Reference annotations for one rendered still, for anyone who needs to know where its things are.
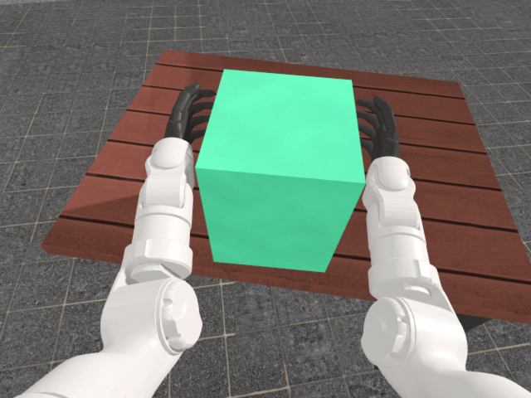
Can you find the right robot upper arm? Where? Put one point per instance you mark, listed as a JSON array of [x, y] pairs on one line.
[[421, 350]]

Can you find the right robot forearm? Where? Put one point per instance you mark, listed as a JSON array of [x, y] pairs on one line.
[[396, 239]]

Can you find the table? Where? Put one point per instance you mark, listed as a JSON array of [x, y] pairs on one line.
[[471, 238]]

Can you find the carton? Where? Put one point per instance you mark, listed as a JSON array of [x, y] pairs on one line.
[[280, 169]]

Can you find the left robot forearm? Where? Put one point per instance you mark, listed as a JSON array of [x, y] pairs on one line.
[[160, 245]]

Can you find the left robot upper arm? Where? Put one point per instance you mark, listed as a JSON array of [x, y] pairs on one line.
[[145, 329]]

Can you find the left robot hand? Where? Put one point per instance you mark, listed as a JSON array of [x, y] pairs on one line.
[[181, 121]]

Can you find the right robot hand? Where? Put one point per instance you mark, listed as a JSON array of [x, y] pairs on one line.
[[384, 136]]

